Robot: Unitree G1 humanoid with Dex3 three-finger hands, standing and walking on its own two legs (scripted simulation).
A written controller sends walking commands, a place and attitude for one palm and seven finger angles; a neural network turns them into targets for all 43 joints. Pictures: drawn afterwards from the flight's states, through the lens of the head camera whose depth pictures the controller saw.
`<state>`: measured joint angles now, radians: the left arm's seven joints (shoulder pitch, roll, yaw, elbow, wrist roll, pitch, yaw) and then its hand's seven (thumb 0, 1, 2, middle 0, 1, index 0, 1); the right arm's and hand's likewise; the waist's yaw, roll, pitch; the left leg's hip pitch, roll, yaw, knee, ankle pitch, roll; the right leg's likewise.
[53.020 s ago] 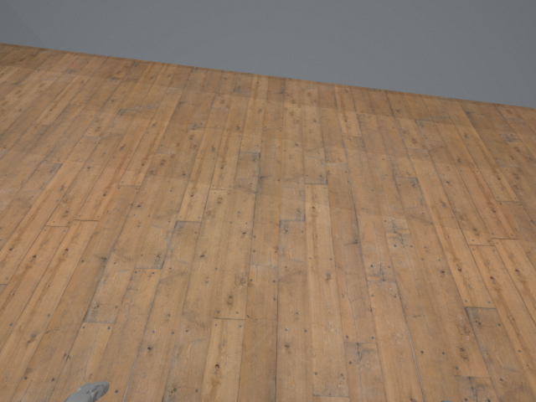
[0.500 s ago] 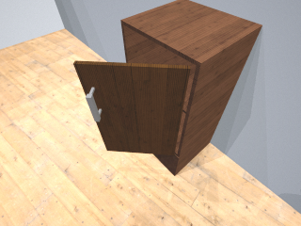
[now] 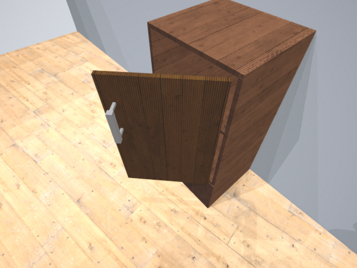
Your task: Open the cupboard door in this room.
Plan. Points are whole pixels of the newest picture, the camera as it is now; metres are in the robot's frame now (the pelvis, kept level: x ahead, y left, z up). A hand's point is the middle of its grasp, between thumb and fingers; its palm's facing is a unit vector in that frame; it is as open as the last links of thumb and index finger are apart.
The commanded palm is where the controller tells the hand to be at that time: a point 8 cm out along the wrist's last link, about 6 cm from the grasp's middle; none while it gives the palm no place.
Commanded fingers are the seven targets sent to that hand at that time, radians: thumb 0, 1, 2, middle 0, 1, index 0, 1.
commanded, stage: raise the hand with hooked fingers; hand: left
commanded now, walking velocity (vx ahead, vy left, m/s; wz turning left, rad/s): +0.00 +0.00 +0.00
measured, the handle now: (116, 123) +0.54 +0.25 -0.05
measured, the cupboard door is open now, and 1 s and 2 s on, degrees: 44 44 44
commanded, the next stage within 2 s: none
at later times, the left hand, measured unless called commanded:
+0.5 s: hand out of the picture +0.13 +0.18 -0.08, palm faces +0.03 -1.00 +0.01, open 8.9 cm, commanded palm +0.13 +0.24 -0.06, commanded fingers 0.00 0.32 0.65 -0.24 -0.68 -0.24 -0.68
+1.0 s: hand (81, 239) +0.18 +0.24 -0.05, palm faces -0.01 -1.00 -0.06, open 11.9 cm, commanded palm +0.16 +0.30 -0.05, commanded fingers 0.00 -0.27 0.40 -0.28 -1.05 -0.28 -1.05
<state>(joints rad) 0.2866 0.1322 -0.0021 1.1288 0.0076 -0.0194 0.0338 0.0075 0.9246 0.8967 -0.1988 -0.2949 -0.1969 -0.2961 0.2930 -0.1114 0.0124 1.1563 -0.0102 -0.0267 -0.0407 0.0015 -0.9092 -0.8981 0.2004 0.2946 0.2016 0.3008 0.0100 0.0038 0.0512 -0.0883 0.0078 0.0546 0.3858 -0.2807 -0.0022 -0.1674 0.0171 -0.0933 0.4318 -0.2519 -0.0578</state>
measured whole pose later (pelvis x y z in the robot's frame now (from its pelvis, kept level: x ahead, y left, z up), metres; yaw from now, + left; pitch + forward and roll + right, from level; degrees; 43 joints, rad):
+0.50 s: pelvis -0.05 +0.01 -0.10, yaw +1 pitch +13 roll +1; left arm 0.43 0.16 0.09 0.11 -0.21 -0.48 -0.26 0.01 0.55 0.74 -0.23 -0.53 -0.23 -0.53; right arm 0.11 -0.28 -0.06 0.42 0.02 -0.20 -0.01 0.01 -0.91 -0.90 0.20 0.29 0.20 0.30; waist 0.04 -0.05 -0.14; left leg -0.85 0.01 0.05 1.18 -0.57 0.02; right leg -0.90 -0.04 -0.10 1.18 -0.51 -0.06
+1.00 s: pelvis -0.06 +0.02 -0.09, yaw +1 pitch +15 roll -2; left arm 0.26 0.28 0.25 0.15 -0.31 -0.40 -0.35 0.00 -0.04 0.49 -0.27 -0.90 -0.26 -0.90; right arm 0.29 -0.28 -0.01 0.57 0.03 -0.23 -0.06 0.01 -0.90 -0.90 0.21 0.30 0.21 0.30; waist -0.02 0.02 -0.12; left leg -0.88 0.01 0.03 1.13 -0.53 0.04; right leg -0.90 -0.03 -0.12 1.08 -0.45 -0.04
